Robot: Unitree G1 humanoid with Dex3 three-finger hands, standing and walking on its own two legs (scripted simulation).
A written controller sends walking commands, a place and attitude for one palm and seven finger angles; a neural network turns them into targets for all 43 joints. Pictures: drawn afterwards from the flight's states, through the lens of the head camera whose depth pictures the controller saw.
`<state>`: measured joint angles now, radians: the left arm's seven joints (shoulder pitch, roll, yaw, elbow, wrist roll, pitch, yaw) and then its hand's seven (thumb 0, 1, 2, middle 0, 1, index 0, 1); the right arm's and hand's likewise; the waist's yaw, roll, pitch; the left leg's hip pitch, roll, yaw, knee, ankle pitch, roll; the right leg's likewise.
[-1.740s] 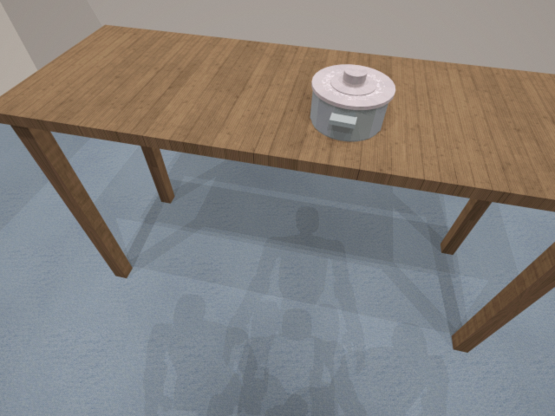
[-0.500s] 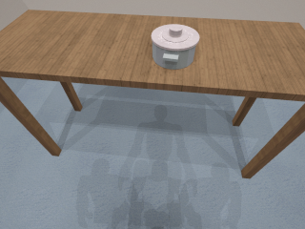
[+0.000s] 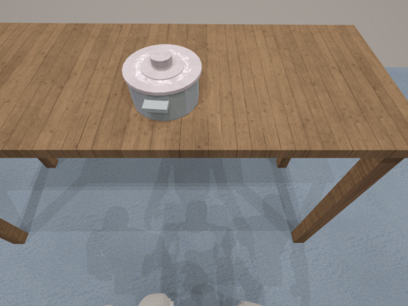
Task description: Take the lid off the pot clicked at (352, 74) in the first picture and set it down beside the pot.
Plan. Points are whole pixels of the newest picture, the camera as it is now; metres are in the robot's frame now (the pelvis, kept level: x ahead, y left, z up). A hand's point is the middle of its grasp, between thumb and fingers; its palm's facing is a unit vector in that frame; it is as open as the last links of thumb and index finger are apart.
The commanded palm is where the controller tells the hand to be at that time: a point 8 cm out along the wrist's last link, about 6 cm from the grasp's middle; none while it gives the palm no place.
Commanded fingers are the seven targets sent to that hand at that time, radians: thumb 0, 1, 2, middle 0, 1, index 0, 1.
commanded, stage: come to a stop and stand still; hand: left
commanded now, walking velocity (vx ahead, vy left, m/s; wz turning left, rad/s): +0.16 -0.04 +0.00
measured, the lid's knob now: (161, 58) +0.58 +0.12 +0.15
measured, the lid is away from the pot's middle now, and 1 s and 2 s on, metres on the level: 0.00 0.00 0.00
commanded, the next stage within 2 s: look again from close up in 1.32 s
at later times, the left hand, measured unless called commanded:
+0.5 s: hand out of the picture +0.13 +0.19 -0.16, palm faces +0.07 -0.96 -0.26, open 7.4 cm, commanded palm none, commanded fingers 0.00 0.90 0.90 -0.20 -0.30 -0.20 -0.30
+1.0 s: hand out of the picture +0.04 +0.17 -0.17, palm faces +0.08 -0.97 -0.22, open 7.4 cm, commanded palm none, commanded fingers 0.00 0.90 0.90 -0.20 -0.30 -0.20 -0.30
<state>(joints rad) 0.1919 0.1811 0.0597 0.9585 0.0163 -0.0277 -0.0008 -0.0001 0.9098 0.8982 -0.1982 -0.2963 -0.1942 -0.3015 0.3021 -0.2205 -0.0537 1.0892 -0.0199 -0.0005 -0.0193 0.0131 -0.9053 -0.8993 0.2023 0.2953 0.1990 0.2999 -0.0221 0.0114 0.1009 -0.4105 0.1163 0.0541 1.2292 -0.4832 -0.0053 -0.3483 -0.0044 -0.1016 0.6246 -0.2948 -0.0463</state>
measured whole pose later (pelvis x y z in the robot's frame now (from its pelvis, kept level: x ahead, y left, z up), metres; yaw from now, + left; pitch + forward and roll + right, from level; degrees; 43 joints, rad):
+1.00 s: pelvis +0.03 -0.02 +0.01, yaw +1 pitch +0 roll +0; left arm 0.31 0.19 0.05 0.98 0.02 0.03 0.03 0.00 0.90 0.90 -0.20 -0.30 -0.20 -0.30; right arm 0.25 -0.23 -0.05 1.00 -0.01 0.03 0.00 0.01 -0.91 -0.90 0.20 0.30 0.20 0.30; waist 0.02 -0.03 0.04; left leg -0.22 0.00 0.03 0.51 -0.28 -0.02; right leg -0.25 -0.09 0.01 0.54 -0.29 0.07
